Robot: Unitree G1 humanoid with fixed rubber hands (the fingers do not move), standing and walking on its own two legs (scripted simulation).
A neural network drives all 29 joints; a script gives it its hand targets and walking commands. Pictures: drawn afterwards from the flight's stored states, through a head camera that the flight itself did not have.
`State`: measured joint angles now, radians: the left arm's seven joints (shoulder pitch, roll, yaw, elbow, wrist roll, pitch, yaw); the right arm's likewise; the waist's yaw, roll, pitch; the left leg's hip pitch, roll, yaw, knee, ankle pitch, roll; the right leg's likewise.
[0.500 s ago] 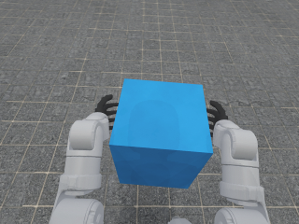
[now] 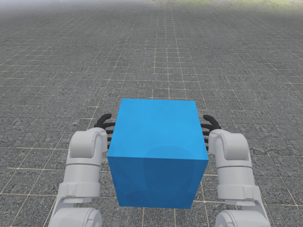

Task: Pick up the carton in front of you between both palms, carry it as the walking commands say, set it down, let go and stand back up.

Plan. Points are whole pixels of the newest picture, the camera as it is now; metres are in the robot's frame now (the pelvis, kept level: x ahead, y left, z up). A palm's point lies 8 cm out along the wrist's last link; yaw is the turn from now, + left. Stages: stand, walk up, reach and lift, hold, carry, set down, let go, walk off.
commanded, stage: carry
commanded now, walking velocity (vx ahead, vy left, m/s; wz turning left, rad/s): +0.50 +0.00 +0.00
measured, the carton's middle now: (156, 154) +0.34 +0.01 +0.05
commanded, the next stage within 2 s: none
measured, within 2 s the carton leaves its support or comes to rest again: neither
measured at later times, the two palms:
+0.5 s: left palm (107, 98) +0.52 +0.18 +0.11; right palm (194, 101) +0.51 -0.12 +0.11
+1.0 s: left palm (127, 76) +0.71 +0.14 +0.10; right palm (195, 77) +0.72 -0.16 +0.09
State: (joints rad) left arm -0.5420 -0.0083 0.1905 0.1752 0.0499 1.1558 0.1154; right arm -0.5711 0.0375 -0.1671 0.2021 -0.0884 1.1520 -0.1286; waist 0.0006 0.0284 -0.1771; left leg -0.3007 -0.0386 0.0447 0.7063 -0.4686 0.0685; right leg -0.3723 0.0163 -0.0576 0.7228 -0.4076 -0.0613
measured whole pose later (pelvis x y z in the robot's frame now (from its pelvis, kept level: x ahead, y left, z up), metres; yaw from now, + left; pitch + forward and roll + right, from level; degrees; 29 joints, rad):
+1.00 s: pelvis +0.45 -0.02 +0.02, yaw +1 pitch +3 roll +0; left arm -0.17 -0.14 0.10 -0.23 0.12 1.21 0.09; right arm -0.16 0.13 -0.14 -0.26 -0.13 1.22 -0.07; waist 0.01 0.03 -0.13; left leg -0.33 0.05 0.05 1.09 -0.43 0.01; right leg -0.38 -0.02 -0.22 0.49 -0.17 -0.08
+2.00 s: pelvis +1.06 -0.02 +0.02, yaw +2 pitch +3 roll +0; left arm -0.16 -0.13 0.10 -0.28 0.12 1.21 0.09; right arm -0.16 0.13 -0.13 -0.31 -0.13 1.23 -0.08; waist 0.01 0.03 -0.07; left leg -0.36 0.08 0.06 1.13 -0.41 0.00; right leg -0.38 -0.05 -0.23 0.48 -0.16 -0.07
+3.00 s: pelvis +1.71 -0.03 +0.02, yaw +2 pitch +4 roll +0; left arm -0.17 -0.14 0.10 -0.30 0.11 1.21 0.09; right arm -0.16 0.13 -0.12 -0.33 -0.13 1.22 -0.08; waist 0.02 0.03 -0.03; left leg -0.37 0.06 0.07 1.15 -0.37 0.01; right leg -0.36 -0.03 -0.24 0.45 -0.15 -0.08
